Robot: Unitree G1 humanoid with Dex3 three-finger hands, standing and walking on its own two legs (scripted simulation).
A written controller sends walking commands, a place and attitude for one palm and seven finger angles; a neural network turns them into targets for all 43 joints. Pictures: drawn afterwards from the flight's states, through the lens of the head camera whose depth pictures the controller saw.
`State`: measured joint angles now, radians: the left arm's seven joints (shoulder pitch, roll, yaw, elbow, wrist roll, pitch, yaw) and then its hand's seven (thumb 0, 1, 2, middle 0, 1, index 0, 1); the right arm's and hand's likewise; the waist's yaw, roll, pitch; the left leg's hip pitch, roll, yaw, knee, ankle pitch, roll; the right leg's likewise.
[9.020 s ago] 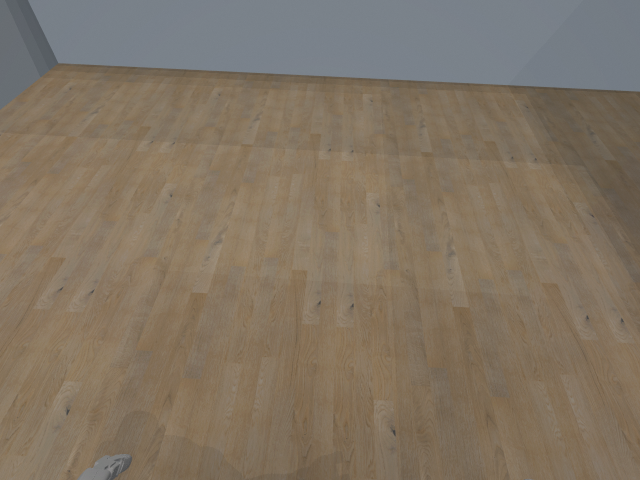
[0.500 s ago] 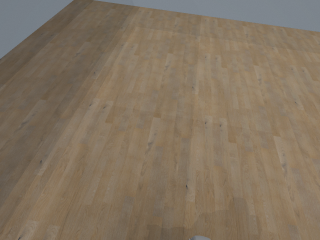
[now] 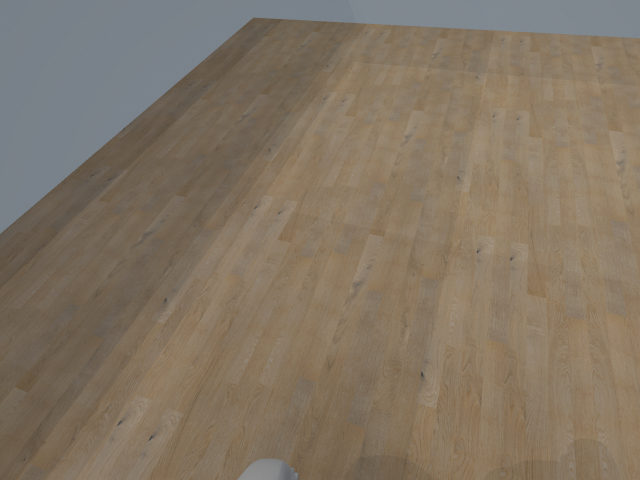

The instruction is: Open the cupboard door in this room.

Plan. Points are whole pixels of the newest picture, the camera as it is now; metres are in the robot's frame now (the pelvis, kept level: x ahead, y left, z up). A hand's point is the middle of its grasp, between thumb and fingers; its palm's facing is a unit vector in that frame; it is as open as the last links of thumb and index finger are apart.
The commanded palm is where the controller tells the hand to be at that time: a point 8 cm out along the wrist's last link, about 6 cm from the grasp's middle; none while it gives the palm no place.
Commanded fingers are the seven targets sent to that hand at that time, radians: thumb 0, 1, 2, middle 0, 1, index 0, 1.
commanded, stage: turn or walk to find it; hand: left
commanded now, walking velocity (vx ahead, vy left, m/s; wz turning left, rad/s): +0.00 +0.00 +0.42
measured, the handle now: out of the picture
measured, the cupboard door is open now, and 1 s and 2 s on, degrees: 0 0 0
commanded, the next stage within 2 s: stand and wait in 1.30 s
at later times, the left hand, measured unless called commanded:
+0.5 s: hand out of the picture -0.06 +0.27 -0.18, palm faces +0.27 -0.93 -0.23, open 7.4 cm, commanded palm none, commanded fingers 0.00 0.90 0.90 -0.20 -0.30 -0.20 -0.30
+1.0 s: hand out of the picture -0.03 +0.22 -0.14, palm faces +0.39 -0.87 -0.29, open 7.4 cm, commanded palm none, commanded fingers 0.00 0.90 0.90 -0.20 -0.30 -0.20 -0.30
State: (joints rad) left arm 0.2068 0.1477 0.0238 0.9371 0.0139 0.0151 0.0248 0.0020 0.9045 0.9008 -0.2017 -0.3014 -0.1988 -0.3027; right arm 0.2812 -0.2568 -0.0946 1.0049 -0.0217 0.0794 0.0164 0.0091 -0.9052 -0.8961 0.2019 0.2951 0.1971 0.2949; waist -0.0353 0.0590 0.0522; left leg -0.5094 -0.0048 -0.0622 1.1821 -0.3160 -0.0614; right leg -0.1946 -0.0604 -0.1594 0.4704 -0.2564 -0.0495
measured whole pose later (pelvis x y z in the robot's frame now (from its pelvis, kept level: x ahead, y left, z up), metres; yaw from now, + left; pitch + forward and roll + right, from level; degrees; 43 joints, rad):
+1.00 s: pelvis -0.05 +0.00 +0.00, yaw +25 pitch -1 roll +2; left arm 0.16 0.16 0.02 0.92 0.02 0.01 0.02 0.00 0.91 0.90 -0.20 -0.30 -0.20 -0.30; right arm 0.27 -0.25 -0.09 1.01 -0.02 0.08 0.01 0.01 -0.90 -0.90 0.20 0.30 0.20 0.30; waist -0.04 0.06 0.07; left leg -0.49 -0.03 -0.05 1.14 -0.39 -0.04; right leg -0.21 -0.07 -0.13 0.51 -0.28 -0.04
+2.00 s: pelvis -0.08 +0.00 +0.00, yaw +36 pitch -3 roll +1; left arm 0.24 0.16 0.00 1.11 0.01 0.00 0.03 0.00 0.93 0.90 -0.20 -0.30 -0.20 -0.30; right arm 0.32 -0.16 -0.02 1.16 -0.01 0.02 -0.02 0.01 -0.91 -0.90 0.20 0.29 0.20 0.29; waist -0.01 0.02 0.03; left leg -0.15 0.02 0.05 0.43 -0.23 -0.02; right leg -0.18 -0.02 -0.10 0.48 -0.26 -0.03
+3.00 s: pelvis -0.11 +0.00 +0.00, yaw +35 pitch -2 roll +0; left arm 0.32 0.13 0.00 1.14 0.02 -0.01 0.03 0.00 0.91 0.90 -0.20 -0.30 -0.19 -0.30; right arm 0.33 -0.12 -0.02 1.15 -0.01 -0.01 -0.02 0.01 -0.90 -0.90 0.20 0.30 0.20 0.30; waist 0.00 0.00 0.03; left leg -0.19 0.01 0.08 0.42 -0.19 0.01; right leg -0.22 -0.03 -0.07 0.43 -0.18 -0.01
